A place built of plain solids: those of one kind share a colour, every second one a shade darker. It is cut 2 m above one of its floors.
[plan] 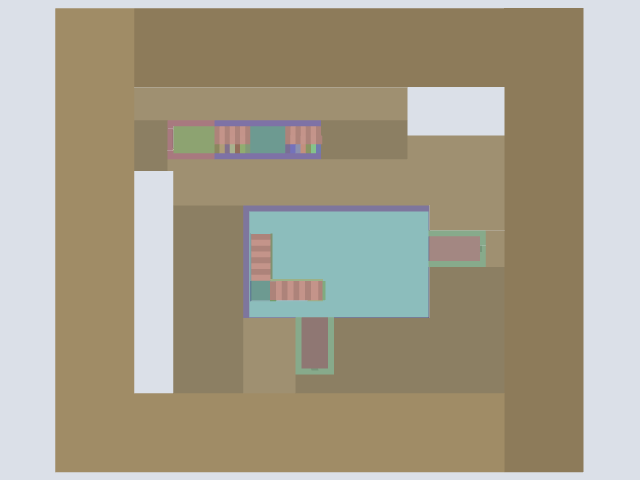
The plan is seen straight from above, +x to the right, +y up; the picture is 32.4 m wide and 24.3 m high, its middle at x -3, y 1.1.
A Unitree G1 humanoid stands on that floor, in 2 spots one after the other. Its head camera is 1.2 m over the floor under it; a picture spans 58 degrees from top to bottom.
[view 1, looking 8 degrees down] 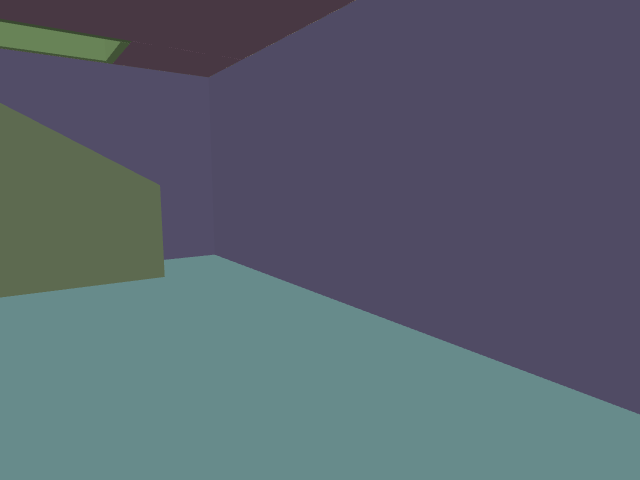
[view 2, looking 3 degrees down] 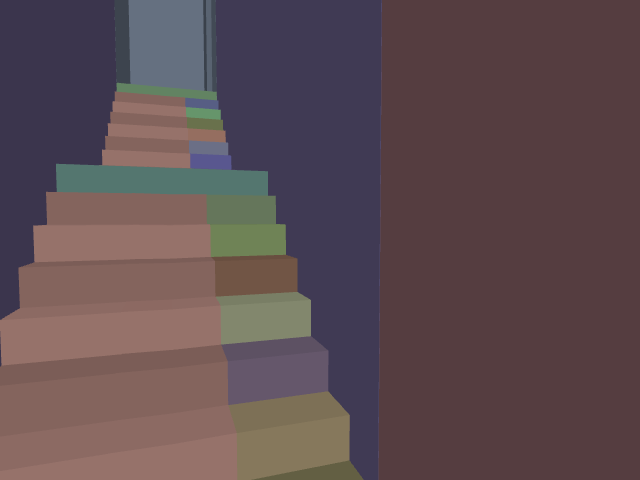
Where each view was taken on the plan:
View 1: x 0.00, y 0.00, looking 145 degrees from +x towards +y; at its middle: wall_cellar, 4.48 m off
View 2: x -9.70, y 6.17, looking -19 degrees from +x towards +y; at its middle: wall_fore_flight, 2.11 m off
